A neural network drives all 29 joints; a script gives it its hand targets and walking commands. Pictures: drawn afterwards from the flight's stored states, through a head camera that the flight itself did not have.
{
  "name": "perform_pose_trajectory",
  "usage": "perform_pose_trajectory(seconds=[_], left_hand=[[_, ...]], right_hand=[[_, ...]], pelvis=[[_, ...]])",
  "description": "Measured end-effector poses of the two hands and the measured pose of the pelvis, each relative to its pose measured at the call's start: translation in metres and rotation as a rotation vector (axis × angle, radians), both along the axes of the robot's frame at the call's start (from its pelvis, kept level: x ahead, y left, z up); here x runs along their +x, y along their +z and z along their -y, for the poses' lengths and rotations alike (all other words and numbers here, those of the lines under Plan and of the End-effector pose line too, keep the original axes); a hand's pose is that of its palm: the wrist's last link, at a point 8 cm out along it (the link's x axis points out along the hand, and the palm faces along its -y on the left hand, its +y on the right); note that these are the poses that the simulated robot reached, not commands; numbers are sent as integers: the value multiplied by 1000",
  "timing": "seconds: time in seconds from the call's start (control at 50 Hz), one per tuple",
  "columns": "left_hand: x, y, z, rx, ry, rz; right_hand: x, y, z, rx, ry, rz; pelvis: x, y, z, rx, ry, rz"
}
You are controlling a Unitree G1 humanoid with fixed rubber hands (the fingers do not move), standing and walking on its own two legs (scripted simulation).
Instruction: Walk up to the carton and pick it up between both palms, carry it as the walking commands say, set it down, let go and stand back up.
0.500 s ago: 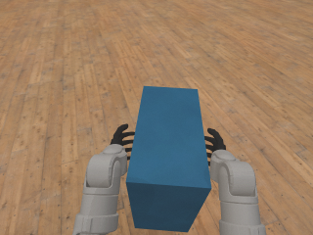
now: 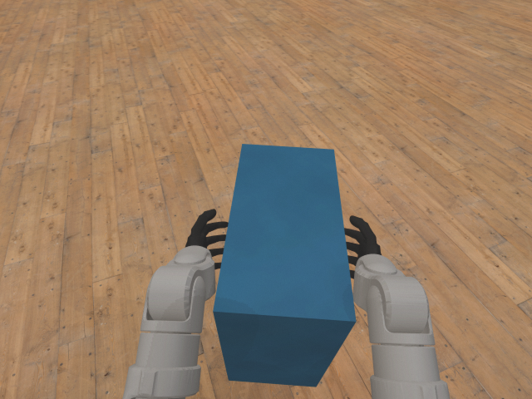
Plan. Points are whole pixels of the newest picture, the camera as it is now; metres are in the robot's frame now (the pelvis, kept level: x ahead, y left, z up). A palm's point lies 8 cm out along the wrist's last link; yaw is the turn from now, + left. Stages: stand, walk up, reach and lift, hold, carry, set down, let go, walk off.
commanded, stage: carry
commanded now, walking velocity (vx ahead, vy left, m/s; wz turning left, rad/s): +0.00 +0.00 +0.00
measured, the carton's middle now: (279, 267) +0.33 +0.00 +0.01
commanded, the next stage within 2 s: hold in 1.18 s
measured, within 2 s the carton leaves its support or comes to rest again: neither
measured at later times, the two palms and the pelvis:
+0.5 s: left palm (210, 252) +0.32 +0.11 +0.06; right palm (367, 257) +0.32 -0.13 +0.06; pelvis +0.03 -0.01 +0.00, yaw -1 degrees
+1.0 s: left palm (207, 253) +0.33 +0.12 +0.05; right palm (360, 257) +0.33 -0.13 +0.06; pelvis +0.03 +0.00 +0.00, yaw -1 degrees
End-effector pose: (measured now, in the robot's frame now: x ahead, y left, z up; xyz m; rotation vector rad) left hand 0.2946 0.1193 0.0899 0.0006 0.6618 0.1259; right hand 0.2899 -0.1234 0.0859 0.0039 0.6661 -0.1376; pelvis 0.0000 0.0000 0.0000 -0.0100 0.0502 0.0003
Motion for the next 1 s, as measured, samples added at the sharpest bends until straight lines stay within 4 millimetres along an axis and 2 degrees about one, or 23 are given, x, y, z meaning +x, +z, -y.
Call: perform_pose_trajectory(seconds=[0.16, 0.42, 1.0], left_hand=[[12, -11, 8, 0, -10, -34], [27, -23, 10, -1, -9, -23], [34, -36, 2, 12, -24, -22]], right_hand=[[10, -9, 8, -8, -6, -34], [27, -20, 10, -19, 5, -23], [35, -31, 2, -31, 12, -23]], pelvis=[[10, 0, 7, 3, -3, 3], [24, -1, 10, 8, -8, 12], [34, -1, 1, 9, -14, 28]])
